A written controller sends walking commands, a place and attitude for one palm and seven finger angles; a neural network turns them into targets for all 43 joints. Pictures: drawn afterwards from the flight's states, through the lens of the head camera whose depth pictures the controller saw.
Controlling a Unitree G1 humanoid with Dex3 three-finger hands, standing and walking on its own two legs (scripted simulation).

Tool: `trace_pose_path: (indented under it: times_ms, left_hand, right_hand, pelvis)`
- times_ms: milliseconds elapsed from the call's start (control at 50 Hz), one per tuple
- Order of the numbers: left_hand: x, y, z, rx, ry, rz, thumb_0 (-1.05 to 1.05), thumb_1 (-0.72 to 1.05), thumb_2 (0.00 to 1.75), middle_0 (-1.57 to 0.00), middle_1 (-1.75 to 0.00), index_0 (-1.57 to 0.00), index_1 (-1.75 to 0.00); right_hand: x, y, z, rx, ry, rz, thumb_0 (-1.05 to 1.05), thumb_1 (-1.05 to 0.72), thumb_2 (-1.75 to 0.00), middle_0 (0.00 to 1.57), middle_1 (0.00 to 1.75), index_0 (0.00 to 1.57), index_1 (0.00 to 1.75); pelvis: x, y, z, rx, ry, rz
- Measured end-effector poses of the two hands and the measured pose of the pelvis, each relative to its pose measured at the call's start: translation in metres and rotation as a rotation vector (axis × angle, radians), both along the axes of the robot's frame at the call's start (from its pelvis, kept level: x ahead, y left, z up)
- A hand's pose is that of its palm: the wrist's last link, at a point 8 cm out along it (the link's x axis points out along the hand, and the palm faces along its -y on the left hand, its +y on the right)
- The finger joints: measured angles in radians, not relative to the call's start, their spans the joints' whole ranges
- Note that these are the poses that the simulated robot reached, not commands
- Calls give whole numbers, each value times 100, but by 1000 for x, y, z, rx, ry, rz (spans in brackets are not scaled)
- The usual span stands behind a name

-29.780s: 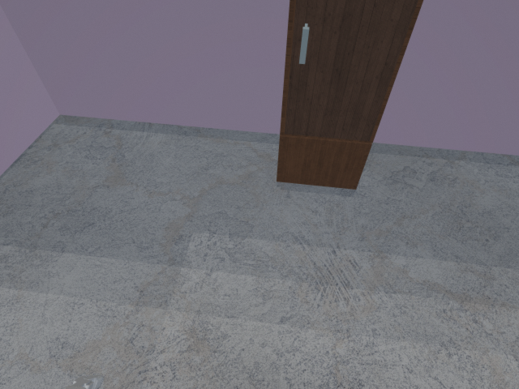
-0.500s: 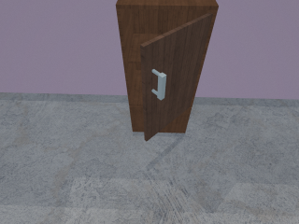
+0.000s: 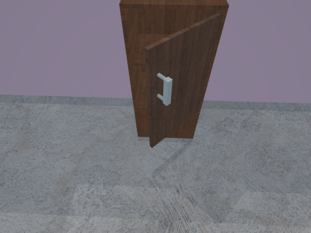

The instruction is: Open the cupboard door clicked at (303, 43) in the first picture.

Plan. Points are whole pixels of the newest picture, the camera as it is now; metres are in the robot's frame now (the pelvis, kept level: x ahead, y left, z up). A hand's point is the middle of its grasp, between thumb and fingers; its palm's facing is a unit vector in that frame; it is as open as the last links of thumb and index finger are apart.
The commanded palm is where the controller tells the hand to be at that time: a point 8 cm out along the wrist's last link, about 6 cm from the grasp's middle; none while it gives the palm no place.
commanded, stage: look to check the result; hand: left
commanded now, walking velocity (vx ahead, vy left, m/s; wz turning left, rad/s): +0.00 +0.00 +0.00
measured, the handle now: (163, 89) +0.60 +0.01 -0.01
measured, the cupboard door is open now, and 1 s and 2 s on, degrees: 45 45 45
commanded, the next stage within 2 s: walk to a spot facing it in 0.04 s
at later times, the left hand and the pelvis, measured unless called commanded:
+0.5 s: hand out of the picture +0.05 +0.19 -0.18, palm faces -0.05 -0.97 -0.22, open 7.4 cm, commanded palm none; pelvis +0.00 +0.00 -0.01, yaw -7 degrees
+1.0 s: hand out of the picture +0.13 +0.15 -0.17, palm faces -0.32 -0.91 -0.25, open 7.4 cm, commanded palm none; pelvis +0.00 -0.02 -0.01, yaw -24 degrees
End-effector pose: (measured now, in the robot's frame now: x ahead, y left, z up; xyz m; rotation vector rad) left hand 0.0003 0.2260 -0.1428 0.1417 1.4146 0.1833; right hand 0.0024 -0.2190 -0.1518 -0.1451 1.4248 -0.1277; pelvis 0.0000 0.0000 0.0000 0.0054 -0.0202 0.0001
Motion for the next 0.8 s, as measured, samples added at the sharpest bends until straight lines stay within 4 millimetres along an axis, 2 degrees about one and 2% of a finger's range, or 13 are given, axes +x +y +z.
trace_pose_path:
  times_ms: [240,400,480,580,640,700,800]
  left_hand:
    - [15,-1,1,6,-18,-6,0,90,90,-20,-30,-20,-30]
    - [24,5,-6,5,14,-46,0,90,90,-20,-30,-20,-30]
    - [40,12,-9,9,2,-83,0,90,90,-20,-30,-20,-30]
    - [72,15,-5,36,-44,-146,0,90,90,-20,-30,-20,-30]
    - [95,7,4,55,-101,-186,0,90,90,-20,-30,-19,-30]
    - [113,-1,4,85,-166,-232,0,90,90,-20,-30,-20,-30]
    - [119,-16,12,97,-149,-285,0,90,90,-20,-30,-20,-30]
  right_hand:
    - [8,-6,0,-8,-5,-3,0,-91,-90,20,30,20,30]
    - [5,-14,-3,-42,-32,-91,0,-91,-90,20,30,20,30]
    - [0,-18,-2,-68,-49,-130,0,-91,-90,20,30,20,30]
    - [-11,-28,-5,-79,-71,-160,0,-91,-90,20,30,20,30]
    - [-19,-38,-11,-66,-68,-171,0,-91,-90,20,30,20,30]
    - [-21,-53,-22,-55,-73,-206,0,-91,-90,20,30,21,30]
    - [-9,-73,-12,-74,-121,-261,1,-91,-90,20,30,20,30]
  pelvis:
    - [6,-4,0,0,4,-8]
    - [3,-2,-7,-2,15,-79]
    - [1,0,-10,3,23,-116]
    - [-3,-3,-13,21,27,-168]
    - [-5,-11,-14,17,26,-193]
    - [-6,-23,-23,29,31,-222]
    - [-8,-28,-14,28,32,-280]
